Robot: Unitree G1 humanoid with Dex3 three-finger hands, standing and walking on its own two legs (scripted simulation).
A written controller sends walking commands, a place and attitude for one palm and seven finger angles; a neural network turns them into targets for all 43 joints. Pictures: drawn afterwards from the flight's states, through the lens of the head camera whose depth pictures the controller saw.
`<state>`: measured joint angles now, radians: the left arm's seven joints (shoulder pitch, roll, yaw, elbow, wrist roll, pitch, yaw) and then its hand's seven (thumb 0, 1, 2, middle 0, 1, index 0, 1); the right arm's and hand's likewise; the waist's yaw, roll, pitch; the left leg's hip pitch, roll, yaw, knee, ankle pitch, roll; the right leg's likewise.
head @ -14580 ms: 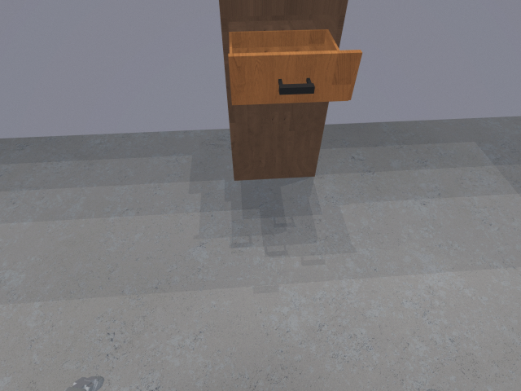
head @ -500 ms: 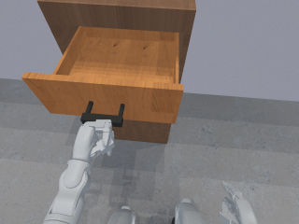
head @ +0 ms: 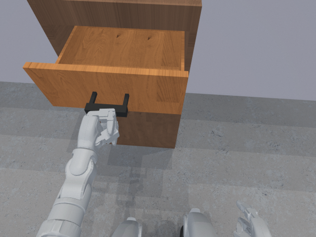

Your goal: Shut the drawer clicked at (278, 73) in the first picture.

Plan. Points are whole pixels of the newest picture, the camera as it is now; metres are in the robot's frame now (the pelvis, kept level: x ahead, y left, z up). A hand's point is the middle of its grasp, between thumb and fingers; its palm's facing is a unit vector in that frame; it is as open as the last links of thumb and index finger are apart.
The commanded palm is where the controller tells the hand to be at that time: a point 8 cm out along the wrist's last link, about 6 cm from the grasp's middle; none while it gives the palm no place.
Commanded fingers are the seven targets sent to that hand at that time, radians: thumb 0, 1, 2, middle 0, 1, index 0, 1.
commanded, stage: push the drawer shut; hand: left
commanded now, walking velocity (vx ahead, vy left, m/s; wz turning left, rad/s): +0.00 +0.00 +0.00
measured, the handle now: (108, 103) +0.44 +0.14 +0.05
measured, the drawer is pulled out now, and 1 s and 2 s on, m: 0.17 0.04 0.00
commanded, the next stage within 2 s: pull the fist back off the drawer in 1.66 s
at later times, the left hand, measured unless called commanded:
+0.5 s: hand (121, 109) +0.42 +0.11 +0.04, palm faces -0.07 -1.00 -0.06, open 2.9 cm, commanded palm +0.42 +0.15 +0.05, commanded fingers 0.00 0.90 0.90 -1.40 -1.60 -1.40 -1.60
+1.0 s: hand (124, 89) +0.49 +0.11 +0.05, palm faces -0.08 -1.00 -0.05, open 2.9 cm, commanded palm +0.49 +0.15 +0.05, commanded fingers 0.00 0.90 0.90 -1.40 -1.60 -1.40 -1.60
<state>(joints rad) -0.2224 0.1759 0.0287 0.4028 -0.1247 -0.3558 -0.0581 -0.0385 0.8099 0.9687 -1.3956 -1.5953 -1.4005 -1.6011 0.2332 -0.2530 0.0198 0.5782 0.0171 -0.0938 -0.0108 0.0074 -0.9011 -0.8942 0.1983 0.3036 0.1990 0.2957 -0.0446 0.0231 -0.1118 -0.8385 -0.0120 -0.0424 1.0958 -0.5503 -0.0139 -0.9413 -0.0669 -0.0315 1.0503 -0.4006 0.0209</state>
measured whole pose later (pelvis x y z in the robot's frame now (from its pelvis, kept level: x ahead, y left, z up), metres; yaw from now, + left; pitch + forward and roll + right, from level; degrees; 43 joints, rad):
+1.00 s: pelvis -0.01 +0.01 -0.01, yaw -2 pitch +23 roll +0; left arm -0.88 0.34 0.29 1.13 -0.05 -0.48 -0.11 -0.03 0.77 0.94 -1.40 -1.60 -1.40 -1.60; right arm 0.36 -0.27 0.03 0.63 -0.03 -0.02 0.02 0.00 -0.90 -0.89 0.20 0.30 0.20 0.30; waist -0.17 0.02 -0.10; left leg -1.00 0.00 -0.02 1.14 -0.54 0.00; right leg -1.11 -0.05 -0.01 1.06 -0.36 0.03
